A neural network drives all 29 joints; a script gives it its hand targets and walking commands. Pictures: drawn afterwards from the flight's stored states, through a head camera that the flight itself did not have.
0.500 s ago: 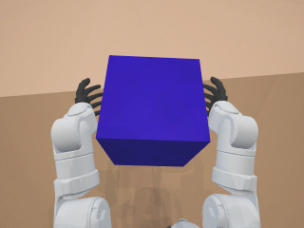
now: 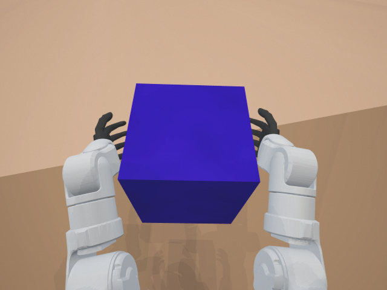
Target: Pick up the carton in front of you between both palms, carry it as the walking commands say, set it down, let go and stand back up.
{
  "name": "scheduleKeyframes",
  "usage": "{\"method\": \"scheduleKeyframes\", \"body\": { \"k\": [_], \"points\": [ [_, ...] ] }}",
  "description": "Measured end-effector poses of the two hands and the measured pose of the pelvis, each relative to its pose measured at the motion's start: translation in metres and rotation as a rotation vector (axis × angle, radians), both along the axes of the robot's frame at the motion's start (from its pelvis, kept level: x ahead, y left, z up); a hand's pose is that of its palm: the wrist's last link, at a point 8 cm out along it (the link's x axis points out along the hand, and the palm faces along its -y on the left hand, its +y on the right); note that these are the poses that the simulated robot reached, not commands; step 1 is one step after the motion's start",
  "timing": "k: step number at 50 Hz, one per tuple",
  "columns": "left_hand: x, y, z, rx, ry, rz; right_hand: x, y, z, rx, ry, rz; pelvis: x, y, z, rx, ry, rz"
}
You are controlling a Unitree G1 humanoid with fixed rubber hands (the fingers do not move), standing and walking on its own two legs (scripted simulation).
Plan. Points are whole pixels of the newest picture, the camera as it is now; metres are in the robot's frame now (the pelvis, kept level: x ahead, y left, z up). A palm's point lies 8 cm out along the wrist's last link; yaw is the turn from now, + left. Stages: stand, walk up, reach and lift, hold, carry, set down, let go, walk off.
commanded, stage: carry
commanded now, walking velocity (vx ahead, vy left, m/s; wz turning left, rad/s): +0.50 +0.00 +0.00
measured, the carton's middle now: (188, 161) +0.36 -0.03 +0.07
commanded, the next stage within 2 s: none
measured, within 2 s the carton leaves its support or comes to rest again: neither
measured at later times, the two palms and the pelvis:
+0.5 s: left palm (106, 44) +0.64 +0.14 +0.21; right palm (224, 32) +0.68 -0.16 +0.20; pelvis +0.31 -0.04 +0.06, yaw +1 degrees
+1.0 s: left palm out of the picture +1.01 +0.12 +0.27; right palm out of the picture +0.99 -0.19 +0.28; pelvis +0.65 -0.02 +0.12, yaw +0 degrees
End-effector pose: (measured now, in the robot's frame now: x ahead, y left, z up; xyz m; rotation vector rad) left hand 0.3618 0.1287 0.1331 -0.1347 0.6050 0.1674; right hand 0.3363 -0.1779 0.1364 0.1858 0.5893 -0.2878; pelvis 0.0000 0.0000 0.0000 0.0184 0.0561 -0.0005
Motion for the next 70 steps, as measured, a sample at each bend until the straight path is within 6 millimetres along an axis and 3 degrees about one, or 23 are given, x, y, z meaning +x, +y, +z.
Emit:
{"method": "scheduleKeyframes", "body": {
  "k": [5,12,16,21,24,31,35,38,41,44,51,55,59,62,70],
  "points": [
    [0.058,-0.008,0.013,-0.039,0.002,0.007,0.053,-0.008,0.015,-0.006,-0.003,-0.022,0.054,-0.001,0.024,-0.014,0.008,-0.004],
    [0.148,-0.003,0.054,0.011,-0.112,0.060,0.164,-0.005,0.055,-0.003,-0.113,0.047,0.152,-0.018,0.034,-0.022,0.020,0.003],
    [0.195,0.003,0.063,0.029,-0.117,0.107,0.234,0.000,0.059,-0.042,-0.112,0.105,0.212,-0.037,0.029,-0.051,-0.002,0.021],
    [0.234,0.010,0.059,0.009,-0.018,0.141,0.300,0.010,0.057,-0.013,-0.013,0.136,0.269,-0.045,0.052,-0.031,0.004,0.018],
    [0.267,0.013,0.068,0.008,-0.018,0.153,0.335,0.014,0.063,0.014,-0.011,0.130,0.303,-0.045,0.062,-0.023,0.006,0.019],
    [0.378,0.011,0.097,0.005,-0.095,0.095,0.425,0.008,0.090,-0.022,-0.085,0.078,0.399,-0.030,0.071,-0.016,0.020,0.012],
    [0.450,0.007,0.093,0.023,-0.083,0.040,0.477,0.004,0.092,-0.036,-0.074,0.035,0.461,-0.013,0.067,0.021,0.003,-0.003],
    [0.495,-0.001,0.088,0.013,-0.021,0.004,0.500,-0.002,0.087,0.000,-0.017,0.010,0.496,-0.005,0.081,0.009,0.001,0.001],
    [0.532,-0.011,0.090,-0.029,0.017,-0.003,0.525,-0.010,0.090,-0.002,0.016,-0.021,0.529,-0.004,0.098,-0.004,0.006,0.001],
    [0.569,-0.015,0.102,-0.039,-0.008,0.005,0.561,-0.015,0.104,-0.005,-0.011,-0.027,0.563,-0.005,0.110,-0.012,0.009,-0.003],
    [0.660,-0.010,0.143,0.015,-0.116,0.057,0.676,-0.012,0.143,-0.001,-0.115,0.045,0.664,-0.023,0.119,-0.028,0.019,0.001],
    [0.705,-0.003,0.149,0.026,-0.106,0.108,0.746,-0.006,0.145,-0.045,-0.098,0.106,0.723,-0.043,0.116,-0.052,-0.003,0.017],
    [0.734,0.004,0.145,0.006,-0.021,0.137,0.799,0.004,0.144,-0.020,-0.013,0.135,0.768,-0.050,0.136,-0.032,0.002,0.014],
    [0.765,0.009,0.152,0.009,-0.012,0.157,0.834,0.010,0.148,0.013,-0.003,0.132,0.801,-0.050,0.148,-0.021,0.004,0.015],
    [0.891,0.006,0.185,0.006,-0.097,0.091,0.937,0.004,0.178,-0.025,-0.084,0.073,0.910,-0.033,0.159,-0.013,0.019,0.006]
  ]
}}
